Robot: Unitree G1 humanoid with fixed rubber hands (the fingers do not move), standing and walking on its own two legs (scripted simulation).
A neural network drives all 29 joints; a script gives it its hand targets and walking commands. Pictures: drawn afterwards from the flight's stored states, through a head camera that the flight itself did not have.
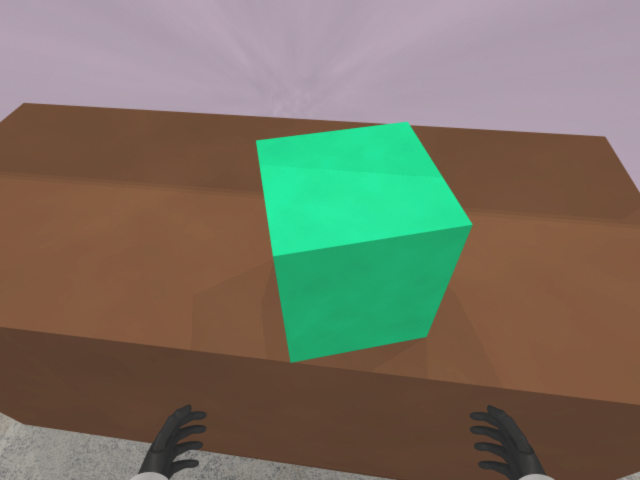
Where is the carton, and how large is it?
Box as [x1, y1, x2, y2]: [256, 122, 472, 362]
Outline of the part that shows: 407,122 256,140 273,259 290,362 423,337 427,334 472,224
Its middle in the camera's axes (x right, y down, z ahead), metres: +0.04 +0.01 +0.55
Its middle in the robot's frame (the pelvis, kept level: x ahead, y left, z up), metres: +0.41 -0.01 +0.05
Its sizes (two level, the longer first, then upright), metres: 0.210 0.200 0.250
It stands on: a pedestal, 0.70 m high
